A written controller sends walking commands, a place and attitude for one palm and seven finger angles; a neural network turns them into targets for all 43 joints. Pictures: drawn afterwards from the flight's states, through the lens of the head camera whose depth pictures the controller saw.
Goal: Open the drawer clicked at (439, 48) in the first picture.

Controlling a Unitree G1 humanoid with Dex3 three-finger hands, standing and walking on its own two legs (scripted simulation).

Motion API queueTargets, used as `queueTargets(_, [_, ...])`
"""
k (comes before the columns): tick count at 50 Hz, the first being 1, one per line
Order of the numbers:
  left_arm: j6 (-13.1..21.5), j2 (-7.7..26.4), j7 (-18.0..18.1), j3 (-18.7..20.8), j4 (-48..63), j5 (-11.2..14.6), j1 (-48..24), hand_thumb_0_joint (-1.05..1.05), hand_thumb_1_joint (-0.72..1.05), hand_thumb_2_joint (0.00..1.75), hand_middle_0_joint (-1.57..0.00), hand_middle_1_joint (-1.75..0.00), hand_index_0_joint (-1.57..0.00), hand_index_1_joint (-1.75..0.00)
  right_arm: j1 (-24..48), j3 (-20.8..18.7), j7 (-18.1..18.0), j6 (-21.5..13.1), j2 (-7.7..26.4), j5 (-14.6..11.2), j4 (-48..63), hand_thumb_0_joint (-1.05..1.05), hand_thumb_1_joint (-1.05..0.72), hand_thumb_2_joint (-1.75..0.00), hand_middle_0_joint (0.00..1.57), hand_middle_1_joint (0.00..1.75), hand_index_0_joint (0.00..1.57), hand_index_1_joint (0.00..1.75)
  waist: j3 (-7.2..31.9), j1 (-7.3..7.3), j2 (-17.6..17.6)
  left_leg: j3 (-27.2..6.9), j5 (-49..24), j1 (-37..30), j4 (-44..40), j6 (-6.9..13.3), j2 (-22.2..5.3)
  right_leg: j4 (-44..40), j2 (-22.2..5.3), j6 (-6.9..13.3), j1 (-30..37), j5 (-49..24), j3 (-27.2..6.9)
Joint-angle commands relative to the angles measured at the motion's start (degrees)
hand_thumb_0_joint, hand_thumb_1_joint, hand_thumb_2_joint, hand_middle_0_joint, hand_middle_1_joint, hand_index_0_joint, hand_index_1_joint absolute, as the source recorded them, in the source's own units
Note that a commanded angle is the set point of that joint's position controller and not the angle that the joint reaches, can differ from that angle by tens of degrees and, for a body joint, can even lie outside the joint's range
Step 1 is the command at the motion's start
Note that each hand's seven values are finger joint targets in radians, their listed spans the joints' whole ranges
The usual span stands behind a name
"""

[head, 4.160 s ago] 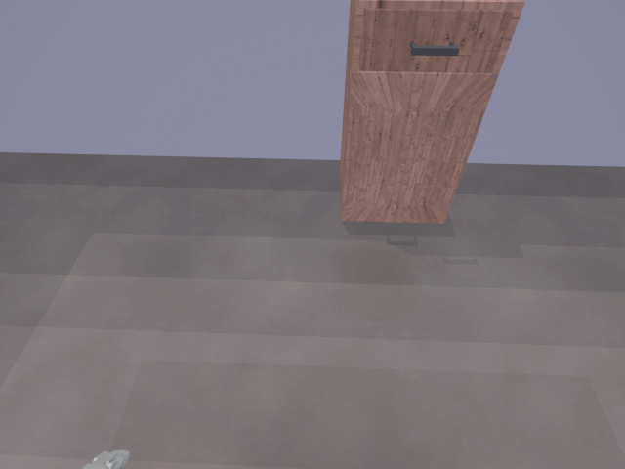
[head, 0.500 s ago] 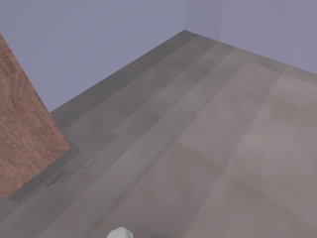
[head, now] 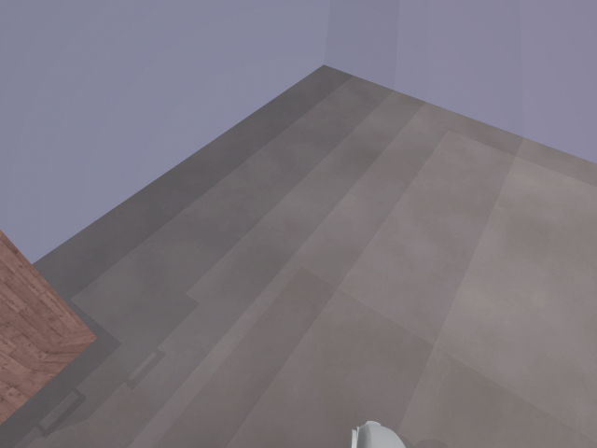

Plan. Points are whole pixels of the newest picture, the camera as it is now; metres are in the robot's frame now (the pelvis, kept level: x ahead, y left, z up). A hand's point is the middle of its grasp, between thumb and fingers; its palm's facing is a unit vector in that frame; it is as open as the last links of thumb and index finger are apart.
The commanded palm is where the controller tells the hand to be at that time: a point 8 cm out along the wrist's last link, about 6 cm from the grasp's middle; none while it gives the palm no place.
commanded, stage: turn to face it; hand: left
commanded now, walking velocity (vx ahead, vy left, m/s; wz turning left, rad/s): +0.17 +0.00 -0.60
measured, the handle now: out of the picture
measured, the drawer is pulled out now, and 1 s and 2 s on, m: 0.00 0.00 0.00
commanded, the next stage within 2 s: take the last steps up to it in 1.92 s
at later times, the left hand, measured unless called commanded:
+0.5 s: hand (214, 386) +0.24 +0.16 -0.18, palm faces +0.15 -0.98 -0.16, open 7.3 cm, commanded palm none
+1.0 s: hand (175, 431) +0.17 +0.20 -0.16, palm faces +0.43 -0.85 -0.30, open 7.4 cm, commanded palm none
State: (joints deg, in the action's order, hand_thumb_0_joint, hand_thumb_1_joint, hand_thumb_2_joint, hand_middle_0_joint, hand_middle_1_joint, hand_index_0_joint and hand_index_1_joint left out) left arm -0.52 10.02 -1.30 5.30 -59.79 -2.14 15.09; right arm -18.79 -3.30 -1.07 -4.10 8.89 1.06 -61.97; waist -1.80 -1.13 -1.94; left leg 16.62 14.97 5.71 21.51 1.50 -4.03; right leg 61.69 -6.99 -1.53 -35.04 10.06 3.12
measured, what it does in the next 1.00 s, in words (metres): walks ahead, turning left: right foot, then left foot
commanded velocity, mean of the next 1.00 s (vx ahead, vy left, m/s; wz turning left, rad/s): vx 0.00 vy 0.00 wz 0.59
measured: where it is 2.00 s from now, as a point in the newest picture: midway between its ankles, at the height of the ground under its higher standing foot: outside the picture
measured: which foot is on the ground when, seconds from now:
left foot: down 0.00-0.18, up 0.20-0.52, down 0.54-1.00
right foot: up 0.00-0.16, down 0.18-0.54, up 0.56-1.00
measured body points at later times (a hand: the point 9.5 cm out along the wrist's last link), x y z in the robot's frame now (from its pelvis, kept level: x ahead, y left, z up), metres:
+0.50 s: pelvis +0.14 -0.03 -0.02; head +0.15 -0.01 +0.43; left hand +0.23 +0.21 -0.17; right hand +0.21 -0.26 -0.16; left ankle +0.16 +0.09 -0.72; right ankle +0.18 -0.15 -0.75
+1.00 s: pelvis +0.16 -0.05 -0.01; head +0.20 -0.05 +0.44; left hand +0.14 +0.24 -0.14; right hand +0.32 -0.25 -0.16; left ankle +0.18 +0.09 -0.75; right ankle +0.21 -0.17 -0.73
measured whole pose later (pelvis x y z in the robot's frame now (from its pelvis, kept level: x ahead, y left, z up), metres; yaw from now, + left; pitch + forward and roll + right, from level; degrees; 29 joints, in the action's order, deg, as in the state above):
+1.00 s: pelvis +0.16 -0.05 -0.01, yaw +25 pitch +1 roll +0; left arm -2.4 13.5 1.1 4.2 -51.2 -0.4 9.1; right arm -11.6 -4.2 1.0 2.5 12.9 1.2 -52.9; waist -3.3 1.6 2.1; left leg -4.5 8.6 20.5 28.5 0.6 2.3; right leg 41.3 -1.9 -4.5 -19.3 23.0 0.5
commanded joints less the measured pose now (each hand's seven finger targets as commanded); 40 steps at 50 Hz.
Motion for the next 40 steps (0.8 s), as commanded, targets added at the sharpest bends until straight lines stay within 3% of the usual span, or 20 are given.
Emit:
queueTargets(1, [0.2, 0.6, -0.8, -0.4, 5.4, 0.4, -5.7, 0.0, 0.9, 0.9, -0.2, -0.3, -0.2, -0.3, -4.5, -1.2, -0.3, -0.6, 7.2, 0.2, 2.0, 0.0, -0.9, -0.9, 0.2, 0.3, 0.2, 0.3, -4.8, 2.69, 8.7, -4.2, -16.0, -1.2, -9.6, 4.9, -15.9, -11.4, -1.2, -0.4, -2.2, -1.0, 2.1])
queueTargets(5, [1.7, -0.4, 0.2, -1.6, 4.9, 0.4, -6.4, 0.0, 0.9, 0.9, -0.2, -0.3, -0.2, -0.3, -6.8, -0.7, -0.3, 0.2, 6.4, 0.8, -0.2, 0.0, -0.9, -0.9, 0.2, 0.3, 0.2, 0.3, -2.9, 3.21, 9.7, -3.5, -31.6, -2.9, -1.8, 4.6, -14.7, -24.6, 2.8, 1.6, 7.9, -0.2, 4.9])
queueTargets(7, [3.0, 1.8, 0.9, -1.7, 1.7, 0.2, 1.7, 0.0, 0.9, 0.9, -0.2, -0.3, -0.2, -0.3, -6.4, -0.5, -0.2, 0.6, 6.6, 0.2, -1.0, 0.0, -0.9, -0.9, 0.2, 0.3, 0.2, 0.3, 2.8, -0.61, 7.1, -4.1, -36.4, -1.9, 8.8, 2.2, -12.2, -33.4, 5.2, 2.0, 21.7, -6.7, 7.4])
queueTargets(8, [3.9, 5.1, 1.4, -1.1, -0.5, 0.1, 7.6, 0.0, 0.9, 0.9, -0.2, -0.3, -0.2, -0.3, -6.4, -0.3, 0.1, 0.4, 5.4, -0.3, -1.1, 0.0, -0.9, -0.9, 0.2, 0.3, 0.2, 0.3, 7.6, -3.41, 4.1, -3.5, -28.5, 4.3, 16.9, 0.0, -9.8, -34.0, 1.1, 2.4, 33.7, -19.1, 4.1])
queueTargets(9, [4.7, 11.0, 2.2, 0.1, -2.2, 0.0, 12.8, 0.0, 0.9, 0.9, -0.2, -0.3, -0.2, -0.3, -8.6, 0.3, 0.4, 0.3, 1.8, -0.9, -0.3, 0.0, -0.9, -0.9, 0.2, 0.3, 0.2, 0.3, 14.5, -4.39, -8.6, -2.5, -1.1, 17.5, 30.4, -2.4, -3.5, -31.5, -13.6, 6.8, 48.7, -42.6, -9.8])
queueTargets(10, [4.5, 14.0, 2.1, 0.2, -2.6, 1.1, 15.3, 0.0, 0.9, 0.9, -0.2, -0.3, -0.2, -0.3, -8.5, 0.3, -0.1, 1.2, 2.3, -1.3, 0.7, 0.0, -0.9, -0.9, 0.2, 0.3, 0.2, 0.3, 16.7, -4.32, -8.8, -8.8, 22.1, 20.0, 41.7, -3.0, 0.0, -33.2, -21.0, 12.4, 48.5, -57.5, -13.1])
queueTargets(11, [4.5, 13.8, 2.5, 0.3, -1.4, 1.2, 11.8, 0.0, 0.9, 0.9, -0.2, -0.3, -0.2, -0.3, -6.7, 0.4, -0.3, 1.9, 1.3, -1.4, 1.4, 0.0, -0.9, -0.9, 0.2, 0.3, 0.2, 0.3, 18.3, -3.99, -11.2, -14.2, 22.0, 22.6, 47.4, -3.2, -1.1, -35.1, -21.1, 13.6, 46.4, -54.2, -13.8])
queueTargets(12, [3.7, 11.8, 3.0, 0.0, 0.2, 1.3, 7.3, 0.0, 0.9, 0.9, -0.2, -0.3, -0.2, -0.3, -3.9, 0.0, -0.3, 2.5, 2.7, -1.2, 2.2, 0.0, -0.9, -0.9, 0.2, 0.3, 0.2, 0.3, 13.1, -3.52, -10.7, -15.4, 19.3, 24.6, 50.6, -3.4, -2.1, -37.4, -20.7, 13.2, 40.8, -44.9, -12.8])
queueTargets(14, [3.1, 8.3, 3.6, -1.1, 2.6, 1.1, 0.0, 0.0, 0.9, 0.9, -0.2, -0.3, -0.2, -0.3, -1.4, -0.1, 0.1, 4.0, 2.2, -0.6, 2.1, 0.0, -0.9, -0.9, 0.2, 0.3, 0.2, 0.3, 5.4, -0.49, -3.2, -15.9, 13.7, 23.8, 49.7, -3.9, -3.8, -40.1, -17.5, 10.2, 28.2, -31.4, -4.8])
queueTargets(17, [2.4, 7.4, 3.9, -1.2, 5.2, 0.6, -6.7, 0.0, 0.9, 0.9, -0.2, -0.3, -0.2, -0.3, -4.5, -0.2, 1.0, 6.0, 0.7, -0.3, 2.3, 0.0, -0.9, -0.9, 0.2, 0.3, 0.2, 0.3, 2.4, 3.45, -6.1, -13.6, 10.1, 18.6, 43.1, -4.5, -3.6, -44.3, -15.3, 7.6, 17.1, -13.9, 2.5])
queueTargets(24, [0.3, 10.2, 3.6, 0.7, 8.6, 0.4, -9.0, 0.0, 0.9, 0.9, -0.2, -0.3, -0.2, -0.3, -0.7, -1.1, 2.3, 5.9, 3.9, 0.2, 7.8, 0.0, -0.9, -0.9, 0.2, 0.3, 0.2, 0.3, 0.8, 3.68, -6.8, -8.5, 3.5, 14.3, 21.3, -4.0, -2.1, -36.1, -15.0, 5.3, 17.1, 0.8, 7.9])
queueTargets(25, [-0.1, 10.0, 3.3, 0.7, 9.1, 0.8, -8.4, 0.0, 0.9, 0.9, -0.2, -0.3, -0.2, -0.3, -1.6, -1.5, 2.3, 5.7, 5.3, 0.4, 8.1, 0.0, -0.9, -0.9, 0.2, 0.3, 0.2, 0.3, 1.3, 3.99, -3.4, -7.3, -0.5, 10.9, 16.0, -3.8, -0.7, -31.7, -13.4, 4.0, 16.0, 3.0, 9.4])
queueTargets(26, [-0.7, 8.8, 2.9, 0.5, 9.9, 1.2, -7.9, 0.0, 0.9, 0.9, -0.2, -0.3, -0.2, -0.3, -3.4, -2.1, 2.4, 5.3, 8.2, 0.6, 8.3, 0.0, -0.9, -0.9, 0.2, 0.3, 0.2, 0.3, 1.7, 4.96, 5.6, -11.9, -4.2, 8.1, 8.2, -2.8, -2.5, -23.1, -10.2, 2.0, 13.5, 7.6, 10.7])
queueTargets(27, [-1.1, 5.1, 2.4, 0.1, 11.8, 1.5, -7.1, 0.0, 0.9, 0.9, -0.2, -0.3, -0.2, -0.3, -5.2, -3.4, 2.2, 4.7, 14.2, 0.9, 9.5, 0.0, -0.9, -0.9, 0.2, 0.3, 0.2, 0.3, 1.3, 5.7, 24.0, -33.3, -14.7, 5.6, -1.5, 2.8, -14.8, -8.6, -2.2, -2.7, 2.7, 23.9, 11.7])
queueTargets(28, [-1.2, 5.0, 2.4, -0.5, 14.2, 1.0, -10.6, 0.0, 0.9, 0.9, -0.2, -0.3, -0.2, -0.3, -5.8, -4.0, 1.5, 4.5, 17.4, 1.1, 9.7, 0.0, -0.9, -0.9, 0.2, 0.3, 0.2, 0.3, 1.6, 7.27, 24.0, -44.5, -16.2, 6.6, -6.4, 8.6, -21.5, 3.8, 1.0, -3.1, -0.8, 29.5, 4.5])
queueTargets(29, [-1.3, 5.0, 2.6, -0.1, 14.0, 0.7, -10.6, 0.0, 0.9, 0.9, -0.2, -0.3, -0.2, -0.3, -3.9, -4.0, 0.8, 4.3, 17.4, 0.8, 9.7, 0.0, -0.9, -0.9, 0.2, 0.3, 0.2, 0.3, 4.6, 5.94, 21.2, -43.6, -12.4, 5.0, -5.8, 8.2, -19.9, 9.4, 0.6, -2.5, -3.4, 24.6, -1.0])
queueTargets(32, [-0.6, 6.6, 1.7, 0.6, 11.3, 0.7, -7.3, 0.0, 0.9, 0.9, -0.2, -0.3, -0.2, -0.3, 5.7, -2.3, 0.3, 3.5, 12.6, 0.4, 13.2, 0.0, -0.9, -0.9, 0.2, 0.3, 0.2, 0.3, 4.9, 1.98, 11.4, -30.5, -13.4, 5.7, -3.1, 5.7, -11.9, 9.6, -0.4, -3.3, -1.5, 11.4, -2.4])
queueTargets(33, [-0.7, 6.9, 1.6, 0.5, 10.7, 0.8, -6.5, 0.0, 0.9, 0.9, -0.2, -0.3, -0.2, -0.3, 5.3, -2.2, 0.2, 3.2, 12.7, 0.4, 13.2, 0.0, -0.9, -0.9, 0.2, 0.3, 0.2, 0.3, 6.0, 2.12, 9.6, -28.9, -17.4, 4.6, -2.9, 5.6, -10.7, 8.4, -0.1, -3.6, 0.1, 10.4, -2.7])
queueTargets(36, [-0.9, 7.4, 2.0, 0.3, 10.8, 1.2, -6.2, 0.0, 0.9, 0.9, -0.2, -0.3, -0.2, -0.3, 3.6, -2.5, 0.2, 3.3, 13.4, 0.2, 12.7, 0.0, -0.9, -0.9, 0.2, 0.3, 0.2, 0.3, 7.8, 2.79, 7.9, -29.3, -24.1, -0.2, -2.1, 7.4, -10.6, 3.1, 0.8, -4.1, 1.3, 11.5, -3.1])
queueTargets(40, [-1.1, 7.7, 2.3, 0.1, 11.8, 1.5, -7.1, 0.0, 0.9, 0.9, -0.2, -0.3, -0.2, -0.3, 3.5, -3.1, 0.5, 4.1, 14.8, 0.2, 12.5, 0.0, -0.9, -0.9, 0.2, 0.3, 0.2, 0.3, 6.9, 3.5, 8.0, -31.5, -21.0, -0.8, -2.6, 8.5, -10.5, -3.3, 1.8, -4.4, 3.1, 13.5, -3.0])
